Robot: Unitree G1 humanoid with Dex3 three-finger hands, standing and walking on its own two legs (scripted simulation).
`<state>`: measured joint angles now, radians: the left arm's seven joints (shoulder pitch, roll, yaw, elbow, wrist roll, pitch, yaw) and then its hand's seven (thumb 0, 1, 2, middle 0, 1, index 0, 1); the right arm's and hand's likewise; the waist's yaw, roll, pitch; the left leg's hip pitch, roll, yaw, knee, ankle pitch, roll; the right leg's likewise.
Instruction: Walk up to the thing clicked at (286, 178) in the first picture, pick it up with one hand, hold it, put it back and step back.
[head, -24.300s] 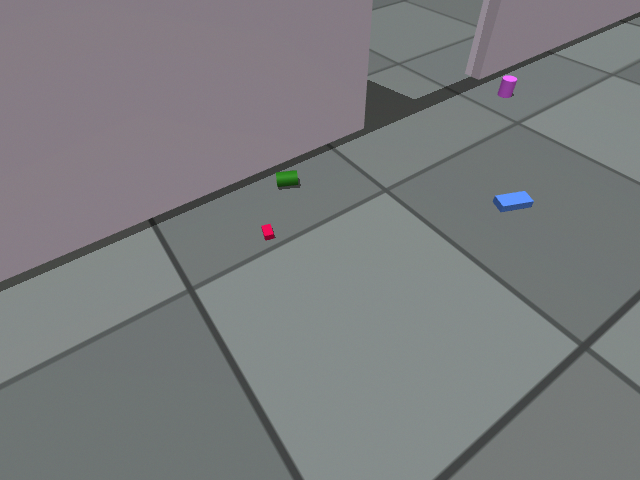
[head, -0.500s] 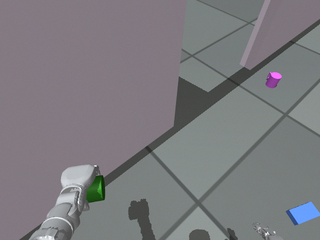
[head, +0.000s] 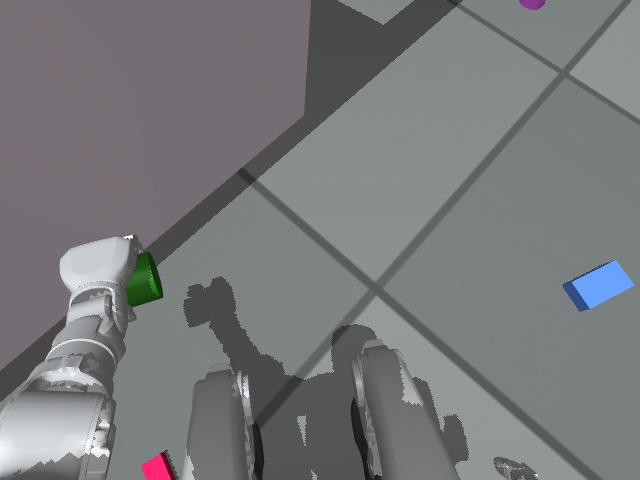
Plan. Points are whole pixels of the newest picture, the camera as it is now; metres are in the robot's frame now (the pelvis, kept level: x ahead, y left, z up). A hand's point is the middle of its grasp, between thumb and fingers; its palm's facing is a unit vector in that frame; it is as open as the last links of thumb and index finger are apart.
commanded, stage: crouch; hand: left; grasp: from above
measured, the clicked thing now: (119, 285) +0.42 +0.25 -0.16
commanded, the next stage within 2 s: lower in 0.96 s
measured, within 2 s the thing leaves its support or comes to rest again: neither
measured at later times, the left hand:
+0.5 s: hand (140, 300) +0.43 +0.26 -0.29, palm faces -0.46 -0.06 -0.89, open 9.9 cm
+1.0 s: hand (153, 302) +0.44 +0.26 -0.36, palm faces -0.46 -0.07 -0.89, open 9.9 cm
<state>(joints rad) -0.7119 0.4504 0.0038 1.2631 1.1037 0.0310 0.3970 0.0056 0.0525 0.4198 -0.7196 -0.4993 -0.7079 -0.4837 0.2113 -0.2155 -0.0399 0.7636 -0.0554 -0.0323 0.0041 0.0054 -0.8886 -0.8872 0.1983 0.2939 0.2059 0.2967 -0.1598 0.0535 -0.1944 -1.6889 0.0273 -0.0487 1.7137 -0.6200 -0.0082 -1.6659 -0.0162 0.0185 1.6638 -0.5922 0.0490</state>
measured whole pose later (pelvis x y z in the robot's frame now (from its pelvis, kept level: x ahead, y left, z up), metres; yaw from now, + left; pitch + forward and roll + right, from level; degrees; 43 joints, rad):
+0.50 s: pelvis -0.01 -0.01 -0.12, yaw -1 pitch +38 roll -5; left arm -0.83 0.59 0.08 1.33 1.19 -0.07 0.40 0.01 0.02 0.45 -0.76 -0.45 -0.75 -0.44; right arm 0.14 -0.27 -0.02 0.73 -0.11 -0.09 0.08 0.00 -0.90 -0.89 0.20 0.29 0.21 0.30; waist -0.19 0.01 -0.14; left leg -2.07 0.01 -0.11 2.11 -0.70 -0.03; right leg -2.03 -0.01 -0.01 2.05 -0.68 0.05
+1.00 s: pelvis -0.02 -0.01 -0.19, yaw -3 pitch +36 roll -6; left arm -0.93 0.68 0.15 1.48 1.24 -0.14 0.44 0.00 0.04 0.38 -0.78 -0.39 -0.77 -0.38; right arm 0.16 -0.26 0.03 0.77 -0.15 -0.09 0.13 0.00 -0.90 -0.89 0.20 0.29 0.21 0.30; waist -0.24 0.01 -0.07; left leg -2.26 0.00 -0.13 2.32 -0.69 -0.04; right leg -2.21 0.00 -0.01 2.25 -0.66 0.06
